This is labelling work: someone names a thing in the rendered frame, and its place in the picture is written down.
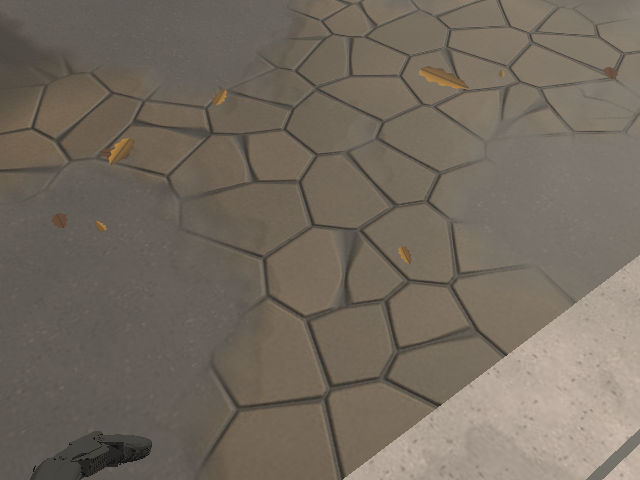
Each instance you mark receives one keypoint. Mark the robot left hand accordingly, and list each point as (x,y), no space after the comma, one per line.
(92,453)

